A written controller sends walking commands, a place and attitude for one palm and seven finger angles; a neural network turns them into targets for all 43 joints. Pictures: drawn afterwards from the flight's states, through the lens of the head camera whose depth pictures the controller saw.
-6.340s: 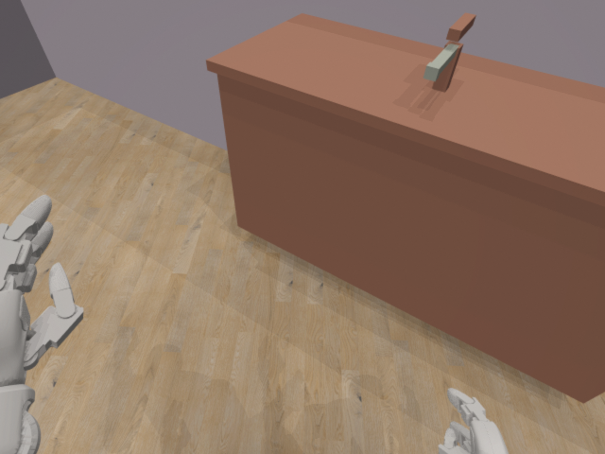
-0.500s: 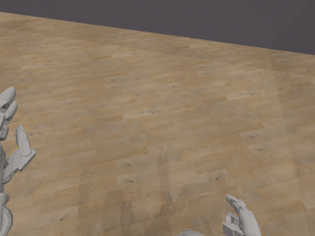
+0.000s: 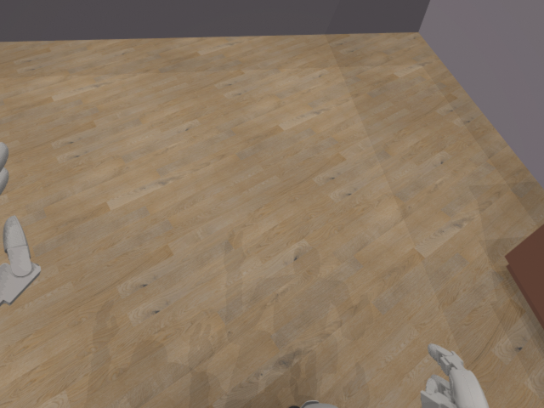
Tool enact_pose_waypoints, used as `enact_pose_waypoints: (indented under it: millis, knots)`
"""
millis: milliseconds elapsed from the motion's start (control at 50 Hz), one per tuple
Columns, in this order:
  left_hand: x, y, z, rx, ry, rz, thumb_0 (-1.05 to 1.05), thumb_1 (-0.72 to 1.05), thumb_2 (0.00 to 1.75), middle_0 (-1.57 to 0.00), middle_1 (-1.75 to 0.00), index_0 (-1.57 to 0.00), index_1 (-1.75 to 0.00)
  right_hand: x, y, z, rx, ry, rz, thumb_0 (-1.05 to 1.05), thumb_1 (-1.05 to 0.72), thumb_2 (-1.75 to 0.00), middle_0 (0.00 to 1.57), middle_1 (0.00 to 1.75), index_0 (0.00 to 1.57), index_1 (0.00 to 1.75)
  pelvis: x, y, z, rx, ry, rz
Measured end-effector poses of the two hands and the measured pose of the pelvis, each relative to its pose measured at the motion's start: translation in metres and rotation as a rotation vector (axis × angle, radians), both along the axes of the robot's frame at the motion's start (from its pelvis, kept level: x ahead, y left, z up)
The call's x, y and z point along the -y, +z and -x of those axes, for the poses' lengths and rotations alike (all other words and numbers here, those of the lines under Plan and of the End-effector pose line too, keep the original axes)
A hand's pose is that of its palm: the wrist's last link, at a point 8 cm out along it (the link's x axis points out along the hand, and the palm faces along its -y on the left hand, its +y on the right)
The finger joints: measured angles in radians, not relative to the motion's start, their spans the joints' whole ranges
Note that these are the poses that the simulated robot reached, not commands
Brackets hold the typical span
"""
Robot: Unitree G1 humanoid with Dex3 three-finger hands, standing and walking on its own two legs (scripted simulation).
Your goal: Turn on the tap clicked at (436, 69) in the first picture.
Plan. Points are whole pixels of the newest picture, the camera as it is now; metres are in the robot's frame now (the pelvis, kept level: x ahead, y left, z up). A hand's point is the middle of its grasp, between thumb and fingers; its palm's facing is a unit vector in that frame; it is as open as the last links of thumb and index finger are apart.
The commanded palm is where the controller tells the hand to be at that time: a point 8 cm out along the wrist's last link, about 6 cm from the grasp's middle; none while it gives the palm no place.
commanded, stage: turn to face it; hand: left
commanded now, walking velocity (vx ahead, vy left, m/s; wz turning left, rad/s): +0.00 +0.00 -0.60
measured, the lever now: out of the picture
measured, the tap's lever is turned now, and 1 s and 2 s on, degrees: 0 0 0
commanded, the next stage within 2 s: none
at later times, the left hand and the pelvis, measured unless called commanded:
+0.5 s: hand (214, 273) +0.22 +0.08 +0.18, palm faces +0.04 -0.84 -0.54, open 7.4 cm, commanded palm +0.18 +0.15 +0.19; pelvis -0.06 -0.07 +0.00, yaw -19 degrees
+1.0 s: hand (305, 297) +0.20 -0.01 +0.18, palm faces -0.15 -0.87 -0.47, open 7.4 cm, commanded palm +0.18 +0.05 +0.19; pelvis -0.12 -0.07 +0.00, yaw -37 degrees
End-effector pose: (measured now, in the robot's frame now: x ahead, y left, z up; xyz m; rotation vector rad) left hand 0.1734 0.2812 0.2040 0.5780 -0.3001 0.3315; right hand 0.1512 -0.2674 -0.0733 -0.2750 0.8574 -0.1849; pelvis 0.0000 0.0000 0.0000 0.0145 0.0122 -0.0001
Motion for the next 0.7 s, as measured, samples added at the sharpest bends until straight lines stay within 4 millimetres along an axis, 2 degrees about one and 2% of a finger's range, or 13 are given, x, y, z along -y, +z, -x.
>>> enact_pose_waypoints:
  millis: [60,120,200,260,320,360,460,580,700]
  knots:
    - [0.001,-0.008,-0.001,0.021,-0.002,0.042,0.01,0.88,0.90,-0.21,-0.31,-0.22,-0.31,-0.007,0.006,0.008,0.042,-0.013,-0.009,0.01,-0.91,-0.90,0.20,0.30,0.20,0.30,0.001,0.000,0.008,0.021,-0.047,-0.010]
    - [0.012,-0.009,-0.005,0.026,-0.022,0.082,0.01,0.89,0.90,-0.21,-0.30,-0.21,-0.31,-0.018,0.008,0.015,0.083,-0.018,-0.066,0.01,-0.90,-0.90,0.20,0.30,0.20,0.30,0.005,0.004,0.013,0.033,-0.081,0.012]
    - [0.043,-0.005,-0.012,0.017,-0.094,0.093,0.01,0.89,0.90,-0.21,-0.30,-0.21,-0.31,-0.029,0.003,0.028,0.109,-0.022,-0.159,0.01,-0.90,-0.90,0.20,0.30,0.20,0.30,0.016,0.007,0.022,0.029,-0.145,0.038]
    - [0.072,-0.003,-0.020,0.002,-0.155,0.045,0.01,0.89,0.90,-0.21,-0.30,-0.21,-0.31,-0.025,-0.007,0.043,0.123,-0.037,-0.217,0.01,-0.90,-0.90,0.21,0.30,0.20,0.30,0.032,0.003,0.030,0.023,-0.193,0.039]
    - [0.104,-0.004,-0.027,-0.001,-0.209,-0.020,0.01,0.89,0.90,-0.21,-0.30,-0.21,-0.31,-0.007,-0.026,0.062,0.120,-0.065,-0.253,0.01,-0.90,-0.90,0.21,0.30,0.20,0.30,0.050,-0.008,0.041,0.026,-0.220,0.042]
    - [0.122,-0.005,-0.030,-0.017,-0.248,-0.022,0.01,0.89,0.90,-0.21,-0.30,-0.21,-0.31,0.010,-0.036,0.079,0.078,-0.106,-0.246,0.01,-0.90,-0.90,0.21,0.30,0.21,0.30,0.055,-0.009,0.049,0.024,-0.238,0.039]
    - [0.150,-0.004,-0.028,-0.092,-0.330,-0.036,0.01,0.88,0.90,-0.21,-0.31,-0.22,-0.31,0.057,-0.035,0.129,-0.018,-0.258,-0.176,0.01,-0.90,-0.90,0.21,0.30,0.20,0.30,0.063,0.001,0.060,0.014,-0.307,0.008]
    - [0.161,0.003,-0.025,-0.083,-0.383,-0.046,0.01,0.88,0.90,-0.21,-0.31,-0.22,-0.31,0.095,-0.015,0.176,-0.045,-0.380,-0.074,0.02,-0.90,-0.90,0.20,0.30,0.20,0.30,0.068,0.007,0.070,-0.002,-0.375,-0.010]
    - [0.163,-0.003,-0.025,-0.033,-0.423,0.040,0.01,0.88,0.90,-0.21,-0.31,-0.22,-0.31,0.101,0.005,0.196,-0.006,-0.417,-0.010,0.02,-0.91,-0.90,0.20,0.30,0.20,0.30,0.061,0.006,0.078,-0.014,-0.434,-0.008]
